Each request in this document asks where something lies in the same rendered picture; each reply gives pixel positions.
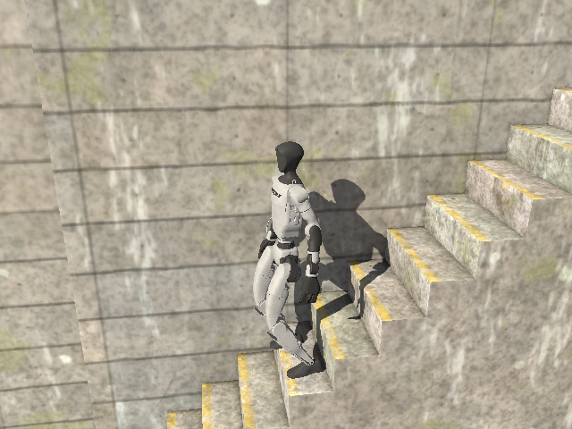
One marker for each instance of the stairs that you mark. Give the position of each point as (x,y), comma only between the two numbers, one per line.
(465,324)

